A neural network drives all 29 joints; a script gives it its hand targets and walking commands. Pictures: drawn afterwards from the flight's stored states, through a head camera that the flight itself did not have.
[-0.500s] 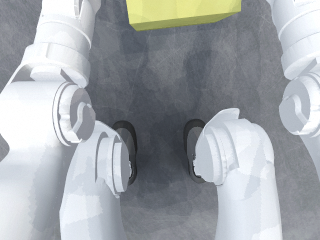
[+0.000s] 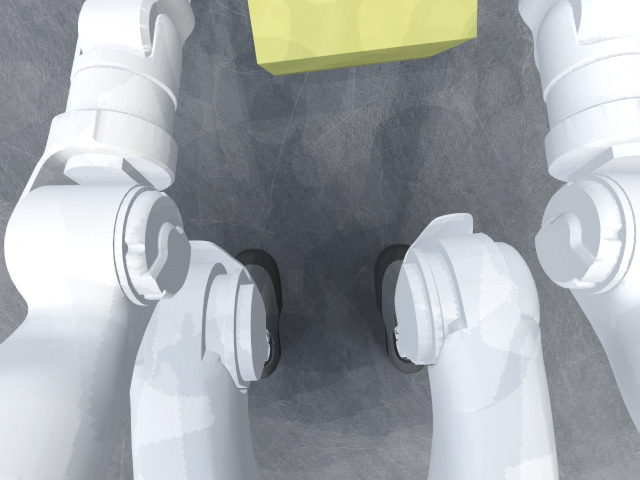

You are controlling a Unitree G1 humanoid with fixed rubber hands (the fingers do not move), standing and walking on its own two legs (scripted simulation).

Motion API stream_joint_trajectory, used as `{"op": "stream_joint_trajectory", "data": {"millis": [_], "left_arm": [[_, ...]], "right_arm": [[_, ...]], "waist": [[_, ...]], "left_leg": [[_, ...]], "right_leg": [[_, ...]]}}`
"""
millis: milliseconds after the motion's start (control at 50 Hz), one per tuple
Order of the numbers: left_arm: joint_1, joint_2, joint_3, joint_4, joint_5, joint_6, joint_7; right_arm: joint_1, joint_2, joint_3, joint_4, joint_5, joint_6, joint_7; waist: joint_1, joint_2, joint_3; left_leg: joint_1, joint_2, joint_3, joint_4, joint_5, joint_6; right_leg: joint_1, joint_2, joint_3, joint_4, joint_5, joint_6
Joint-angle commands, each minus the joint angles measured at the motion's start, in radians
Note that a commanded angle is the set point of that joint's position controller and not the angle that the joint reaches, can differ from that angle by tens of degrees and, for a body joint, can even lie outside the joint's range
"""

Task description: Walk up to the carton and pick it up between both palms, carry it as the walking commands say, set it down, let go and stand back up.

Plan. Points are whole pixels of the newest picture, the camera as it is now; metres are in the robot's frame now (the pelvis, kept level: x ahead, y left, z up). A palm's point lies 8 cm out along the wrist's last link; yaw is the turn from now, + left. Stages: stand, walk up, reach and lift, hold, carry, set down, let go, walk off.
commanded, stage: reach and lift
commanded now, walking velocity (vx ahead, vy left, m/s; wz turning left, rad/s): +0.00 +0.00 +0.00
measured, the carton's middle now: out of the picture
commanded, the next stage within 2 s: none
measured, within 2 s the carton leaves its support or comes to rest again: leaves its support in 0.48 s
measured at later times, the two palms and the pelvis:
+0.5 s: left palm out of the picture +0.55 +0.12 -0.18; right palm out of the picture +0.54 -0.17 -0.17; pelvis -0.01 +0.00 +0.01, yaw -1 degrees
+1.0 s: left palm out of the picture +0.55 +0.10 -0.13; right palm out of the picture +0.54 -0.18 -0.12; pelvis -0.02 +0.01 +0.05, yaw -1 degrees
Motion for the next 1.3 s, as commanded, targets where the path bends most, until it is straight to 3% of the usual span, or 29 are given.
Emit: {"op": "stream_joint_trajectory", "data": {"millis": [0, 160, 180, 260, 320, 340, 360, 380, 400, 480, 540, 560, 580, 660, 680, 720, 780, 840, 860, 900, 920, 980, 1020, 1100, 1180, 1200, 1220, 1240, 1280], "left_arm": [[-0.346, -0.861, -0.269, -0.055, -0.066, 0.001, -0.194], [-0.35, -0.877, -0.275, -0.106, -0.073, -0.015, -0.193], [-0.367, -0.863, -0.264, -0.112, -0.083, -0.015, -0.201], [-0.41, -0.928, -0.329, -0.165, -0.108, -0.003, -0.17], [-0.557, -0.887, -0.359, -0.296, -0.16, -0.02, -0.159], [-0.578, -0.901, -0.395, -0.288, -0.168, -0.012, -0.154], [-0.595, -0.888, -0.402, -0.304, -0.177, -0.009, -0.149], [-0.545, -0.872, -0.379, -0.241, -0.174, -0.009, -0.143], [-0.664, -0.9, -0.385, -0.331, -0.188, -0.015, -0.144], [-0.735, -0.923, -0.439, -0.473, -0.217, 0.002, -0.121], [-0.845, -0.935, -0.459, -0.49, -0.257, 0.004, -0.119], [-0.8, -0.871, -0.404, -0.309, -0.189, 0.018, -0.123], [-0.811, -0.964, -0.447, -0.528, -0.227, 0.007, -0.117], [-0.785, -0.97, -0.385, -0.4, -0.165, 0.04, -0.145], [-0.787, -0.978, -0.387, -0.333, -0.164, 0.05, -0.145], [-0.692, -0.992, -0.312, -0.249, -0.113, 0.074, -0.154], [-0.667, -1.037, -0.319, -0.35, -0.097, 0.086, -0.16], [-0.566, -1.021, -0.217, -0.204, -0.014, 0.117, -0.172], [-0.598, -1.062, -0.274, -0.22, -0.055, 0.116, -0.175], [-0.703, -1.048, -0.324, -0.418, -0.1, 0.093, -0.171], [-0.811, -1.048, -0.377, -0.484, -0.128, 0.087, -0.174], [-0.793, -1.055, -0.442, -0.51, -0.154, 0.096, -0.148], [-0.788, -1.107, -0.529, -0.599, -0.185, 0.11, -0.112], [-0.784, -1.011, -0.421, -0.5, -0.136, 0.097, -0.12], [-0.678, -1.082, -0.376, -0.396, -0.084, 0.12, -0.161], [-0.65, -1.057, -0.335, -0.382, -0.061, 0.122, -0.17], [-0.644, -1.076, -0.356, -0.422, -0.052, 0.118, -0.174], [-0.667, -1.112, -0.37, -0.418, -0.075, 0.125, -0.188], [-0.668, -1.088, -0.383, -0.421, -0.076, 0.138, -0.187]], "right_arm": [[-0.319, 0.873, 0.295, 0.022, 0.042, 0.052, 0.255], [-0.399, 0.872, 0.346, -0.078, 0.07, 0.031, 0.229], [-0.411, 0.9, 0.368, -0.074, 0.067, 0.035, 0.226], [-0.466, 0.891, 0.397, -0.116, 0.118, 0.036, 0.226], [-0.537, 0.93, 0.456, -0.21, 0.154, 0.04, 0.204], [-0.563, 0.902, 0.444, -0.213, 0.151, 0.036, 0.195], [-0.547, 0.908, 0.438, -0.223, 0.164, 0.042, 0.191], [-0.583, 0.903, 0.456, -0.253, 0.158, 0.036, 0.176], [-0.646, 0.9, 0.437, -0.299, 0.175, 0.033, 0.177], [-0.713, 0.886, 0.462, -0.42, 0.179, 0.036, 0.15], [-0.696, 0.87, 0.41, -0.319, 0.142, 0.051, 0.125], [-0.751, 0.827, 0.365, -0.261, 0.11, 0.051, 0.132], [-0.684, 0.929, 0.427, -0.357, 0.13, 0.055, 0.13], [-0.625, 0.963, 0.329, -0.194, 0.065, 0.087, 0.16], [-0.615, 0.949, 0.323, -0.167, 0.033, 0.089, 0.171], [-0.688, 0.924, 0.312, -0.183, 0.023, 0.102, 0.194], [-0.695, 0.937, 0.355, -0.38, 0.042, 0.099, 0.213], [-0.639, 0.966, 0.283, -0.207, -0.004, 0.125, 0.235], [-0.585, 1.032, 0.316, -0.209, 0.0, 0.136, 0.236], [-0.633, 1.061, 0.359, -0.298, 0.054, 0.13, 0.235], [-0.647, 1.021, 0.354, -0.355, 0.046, 0.126, 0.23], [-0.678, 1.022, 0.392, -0.361, 0.083, 0.132, 0.229], [-0.799, 1.011, 0.517, -0.514, 0.187, 0.122, 0.204], [-0.786, 1.122, 0.555, -0.448, 0.127, 0.14, 0.155], [-0.616, 1.105, 0.48, -0.361, 0.059, 0.145, 0.138], [-0.578, 1.074, 0.391, -0.278, 0.001, 0.146, 0.141], [-0.51, 1.157, 0.411, -0.282, 0.006, 0.148, 0.146], [-0.555, 1.124, 0.392, -0.305, -0.003, 0.149, 0.146], [-0.577, 1.128, 0.404, -0.355, 0.012, 0.157, 0.136]], "waist": [[0.0, 0.039, -0.726], [0.014, 0.033, -0.869], [0.022, -0.082, -0.863], [0.036, 0.036, -0.96], [0.063, -0.052, -1.154], [-0.021, -0.004, -1.209], [0.041, 0.01, -1.235], [-0.012, -0.041, -1.246], [0.031, 0.04, -1.28], [0.023, 0.015, -1.652], [-0.053, 0.041, -1.618], [-0.003, 0.079, -1.403], [-0.02, 0.057, -1.664], [-0.029, 0.032, -1.462], [-0.09, 0.023, -1.431], [-0.01, -0.004, -1.334], [-0.007, 0.018, -1.532], [0.047, 0.012, -1.341], [-0.02, 0.001, -1.393], [0.038, -0.069, -1.532], [-0.031, -0.015, -1.697], [-0.041, 0.037, -1.844], [0.03, 0.095, -2.129], [0.074, -0.107, -2.023], [0.07, -0.033, -1.899], [0.021, -0.042, -1.819], [0.069, -0.005, -1.836], [-0.034, -0.021, -1.866], [0.003, 0.031, -1.936]], "left_leg": [[0.425, -0.069, 0.021, -0.117, 0.411, 0.025], [0.409, -0.07, 0.041, -0.101, 0.456, 0.039], [0.35, -0.079, 0.024, -0.149, 0.404, 0.051], [0.507, -0.067, 0.029, -0.124, 0.523, 0.041], [0.542, -0.082, 0.05, -0.136, 0.532, 0.05], [0.597, -0.088, 0.021, -0.12, 0.542, 0.054], [0.601, -0.076, 0.036, -0.142, 0.568, 0.043], [0.608, -0.088, 0.037, -0.132, 0.559, 0.053], [0.694, -0.095, 0.039, -0.143, 0.587, 0.053], [0.802, -0.105, 0.036, -0.149, 0.634, 0.042], [0.737, -0.102, 0.04, -0.176, 0.56, 0.022], [0.659, -0.088, 0.027, -0.194, 0.45, 0.032], [0.814, -0.105, 0.055, -0.18, 0.583, 0.023], [0.68, -0.101, 0.026, -0.246, 0.452, 0.027], [0.635, -0.087, 0.036, -0.23, 0.416, 0.012], [0.566, -0.093, 0.033, -0.255, 0.329, 0.025], [0.72, -0.099, 0.045, -0.254, 0.466, 0.019], [0.577, -0.09, 0.058, -0.283, 0.334, 0.027], [0.626, -0.099, 0.053, -0.288, 0.358, 0.023], [0.656, -0.1, 0.047, -0.285, 0.493, 0.031], [0.711, -0.098, 0.044, -0.276, 0.514, 0.017], [0.893, -0.099, 0.025, -0.28, 0.61, 0.009], [1.164, -0.086, 0.005, -0.259, 0.777, 0.01], [0.729, -0.092, 0.072, -0.301, 0.566, 0.023], [0.588, -0.102, 0.108, -0.329, 0.433, 0.012], [0.566, -0.099, 0.094, -0.341, 0.37, 0.01], [0.625, -0.097, 0.115, -0.335, 0.467, -0.01], [0.591, -0.103, 0.084, -0.353, 0.384, 0.001], [0.679, -0.106, 0.092, -0.347, 0.454, 0.003]], "right_leg": [[0.324, 0.064, 0.06, -0.195, 0.467, -0.028], [0.44, 0.065, 0.053, -0.185, 0.561, 0.005], [0.547, 0.062, 0.05, -0.206, 0.58, 0.007], [0.415, 0.064, 0.041, -0.205, 0.577, 0.001], [0.592, 0.065, 0.044, -0.229, 0.624, 0.008], [0.572, 0.068, 0.028, -0.197, 0.629, 0.004], [0.584, 0.057, 0.03, -0.202, 0.665, 0.012], [0.584, 0.066, 0.008, -0.22, 0.646, 0.016], [0.536, 0.08, 0.023, -0.246, 0.622, 0.011], [0.734, 0.069, 0.004, -0.233, 0.719, 0.004], [0.736, 0.065, -0.006, -0.264, 0.667, 0.001], [0.574, 0.049, 0.003, -0.258, 0.532, 0.003], [0.702, 0.073, 0.004, -0.281, 0.667, 0.003], [0.622, 0.07, -0.019, -0.288, 0.54, -0.001], [0.606, 0.062, -0.03, -0.293, 0.512, -0.004], [0.585, 0.042, -0.02, -0.292, 0.43, -0.009], [0.649, 0.066, -0.031, -0.311, 0.536, 0.005], [0.532, 0.061, -0.022, -0.344, 0.411, -0.009], [0.561, 0.065, -0.029, -0.354, 0.439, 0.009], [0.685, 0.071, -0.041, -0.334, 0.59, 0.015], [0.756, 0.072, -0.023, -0.334, 0.646, 0.013], [0.627, 0.066, -0.05, -0.332, 0.619, -0.005], [0.672, 0.08, -0.059, -0.324, 0.712, 0.007], [0.989, 0.062, 0.002, -0.358, 0.801, 0.019], [0.956, 0.064, 0.011, -0.393, 0.688, 0.016], [0.905, 0.067, -0.01, -0.396, 0.603, 0.007], [0.873, 0.068, 0.003, -0.419, 0.663, 0.011], [0.924, 0.082, -0.015, -0.413, 0.629, 0.016], [0.882, 0.082, 0.007, -0.43, 0.659, 0.016]]}}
